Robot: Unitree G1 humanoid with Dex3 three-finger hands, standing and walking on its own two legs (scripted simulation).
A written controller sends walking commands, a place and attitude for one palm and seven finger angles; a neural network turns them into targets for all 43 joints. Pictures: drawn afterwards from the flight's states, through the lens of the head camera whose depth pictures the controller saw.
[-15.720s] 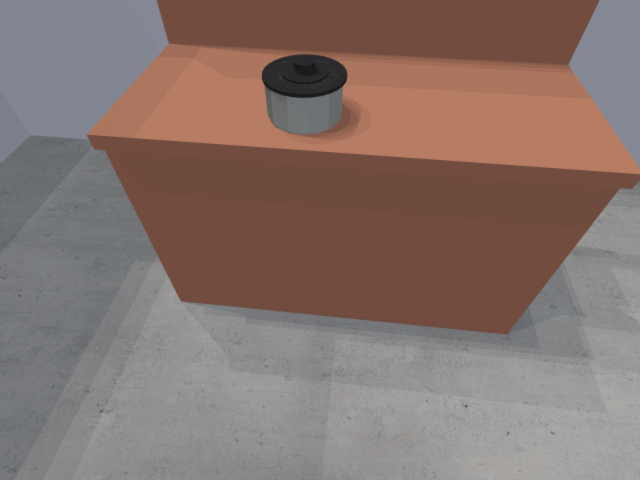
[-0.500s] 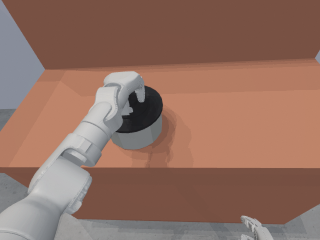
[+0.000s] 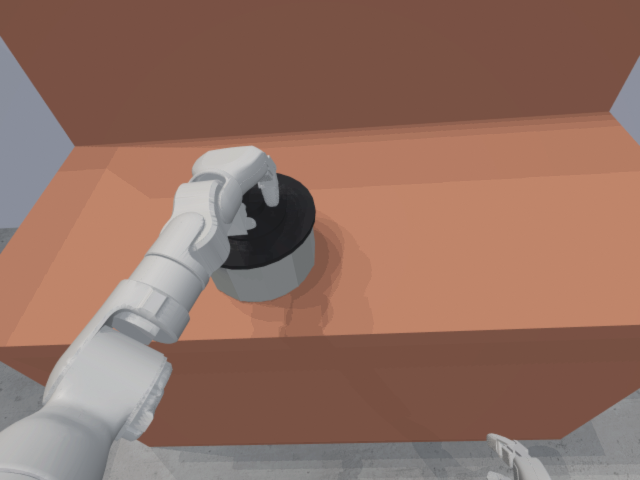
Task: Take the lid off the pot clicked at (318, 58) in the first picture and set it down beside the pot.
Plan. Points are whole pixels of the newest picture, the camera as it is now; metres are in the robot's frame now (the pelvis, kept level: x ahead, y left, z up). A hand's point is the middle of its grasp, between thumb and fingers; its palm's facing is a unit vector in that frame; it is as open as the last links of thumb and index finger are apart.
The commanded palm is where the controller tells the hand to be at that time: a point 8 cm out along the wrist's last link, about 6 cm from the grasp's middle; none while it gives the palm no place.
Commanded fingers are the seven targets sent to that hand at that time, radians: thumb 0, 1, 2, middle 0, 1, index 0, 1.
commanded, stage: lift the lid straight up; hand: left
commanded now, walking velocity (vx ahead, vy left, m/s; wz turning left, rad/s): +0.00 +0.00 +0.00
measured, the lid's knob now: (247, 203) +0.46 +0.10 +0.10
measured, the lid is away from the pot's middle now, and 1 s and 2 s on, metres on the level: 0.00 0.01 0.02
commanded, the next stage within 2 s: move the lid sideways beside the pot in 1.96 s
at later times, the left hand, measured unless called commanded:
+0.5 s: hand (231, 201) +0.43 +0.11 +0.14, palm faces -0.25 -0.05 -0.97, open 7.2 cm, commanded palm +0.41 +0.11 +0.22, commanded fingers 0.00 0.49 1.17 -0.84 -0.99 -1.02 -1.00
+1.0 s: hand (224, 174) +0.43 +0.11 +0.18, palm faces -0.21 -0.03 -0.98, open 7.1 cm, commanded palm +0.41 +0.11 +0.26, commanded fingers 0.00 0.49 1.17 -0.84 -0.99 -1.02 -1.00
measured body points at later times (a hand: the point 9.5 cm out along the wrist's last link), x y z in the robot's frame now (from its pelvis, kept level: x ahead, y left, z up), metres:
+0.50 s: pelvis +0.00 +0.00 +0.00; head +0.02 -0.05 +0.45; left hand +0.43 +0.11 +0.19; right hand +0.19 -0.23 -0.12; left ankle +0.00 +0.10 -0.74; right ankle +0.00 -0.12 -0.74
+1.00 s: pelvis -0.01 +0.00 +0.00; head +0.01 -0.04 +0.45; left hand +0.44 +0.11 +0.23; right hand +0.16 -0.23 -0.12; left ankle +0.00 +0.10 -0.74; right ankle +0.00 -0.12 -0.74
